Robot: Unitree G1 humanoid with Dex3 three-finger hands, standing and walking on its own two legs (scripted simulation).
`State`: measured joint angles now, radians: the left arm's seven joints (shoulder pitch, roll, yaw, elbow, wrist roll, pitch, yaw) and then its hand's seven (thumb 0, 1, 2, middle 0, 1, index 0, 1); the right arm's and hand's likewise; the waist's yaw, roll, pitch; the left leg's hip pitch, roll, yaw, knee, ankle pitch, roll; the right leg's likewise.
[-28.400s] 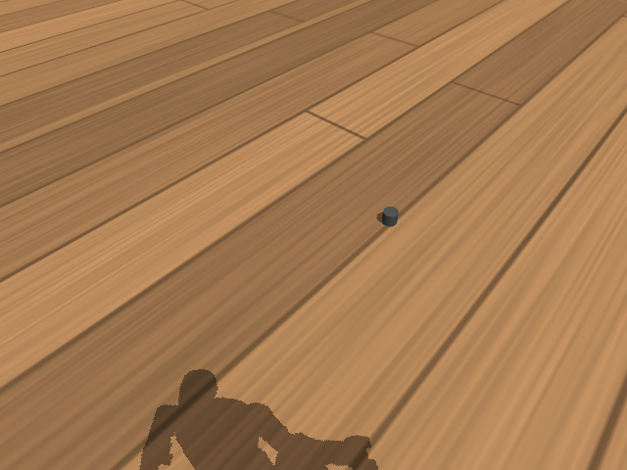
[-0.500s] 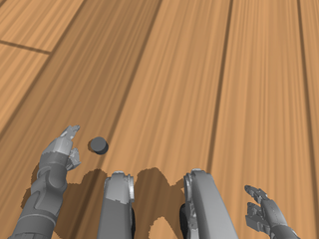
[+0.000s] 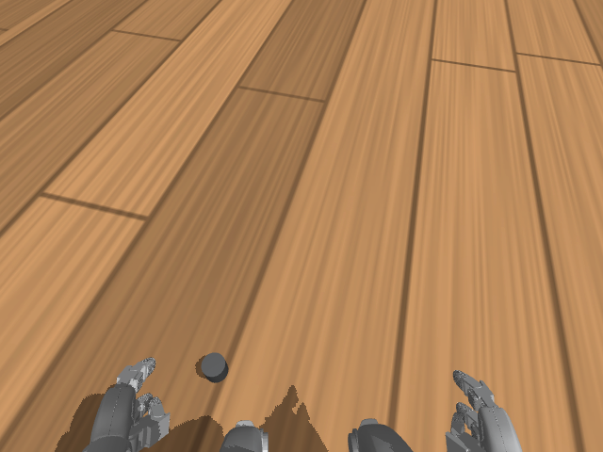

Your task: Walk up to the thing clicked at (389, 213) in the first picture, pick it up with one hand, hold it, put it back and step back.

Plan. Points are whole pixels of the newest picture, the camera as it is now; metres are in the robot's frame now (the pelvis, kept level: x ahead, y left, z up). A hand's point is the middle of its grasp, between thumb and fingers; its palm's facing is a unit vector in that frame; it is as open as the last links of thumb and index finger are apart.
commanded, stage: home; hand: left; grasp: from above
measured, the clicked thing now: (215, 367) +0.45 +0.23 -0.63
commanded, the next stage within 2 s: none
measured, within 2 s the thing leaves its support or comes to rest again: neither
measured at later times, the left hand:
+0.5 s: hand (146, 438) +0.18 +0.18 +0.01, palm faces +0.08 -0.98 -0.20, open 7.4 cm
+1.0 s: hand (153, 431) +0.19 +0.18 +0.01, palm faces +0.07 -0.98 -0.20, open 7.5 cm
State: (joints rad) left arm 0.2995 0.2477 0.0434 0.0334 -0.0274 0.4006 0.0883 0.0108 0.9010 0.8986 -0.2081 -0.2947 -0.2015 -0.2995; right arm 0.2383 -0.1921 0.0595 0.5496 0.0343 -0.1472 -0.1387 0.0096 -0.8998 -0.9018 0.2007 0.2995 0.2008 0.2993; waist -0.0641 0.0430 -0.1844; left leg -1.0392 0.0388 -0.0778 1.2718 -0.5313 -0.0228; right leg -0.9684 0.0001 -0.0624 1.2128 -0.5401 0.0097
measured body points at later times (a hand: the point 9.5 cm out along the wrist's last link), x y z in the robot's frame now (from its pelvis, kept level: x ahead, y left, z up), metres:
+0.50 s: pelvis +0.03 +0.00 +0.05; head +0.04 +0.00 +0.50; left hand +0.18 +0.23 +0.02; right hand +0.20 -0.24 +0.00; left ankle +0.04 +0.13 -0.63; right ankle +0.03 -0.13 -0.63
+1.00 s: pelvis +0.03 -0.01 +0.05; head +0.04 +0.00 +0.50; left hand +0.18 +0.23 +0.02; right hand +0.19 -0.25 -0.01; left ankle +0.04 +0.13 -0.63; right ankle +0.03 -0.13 -0.63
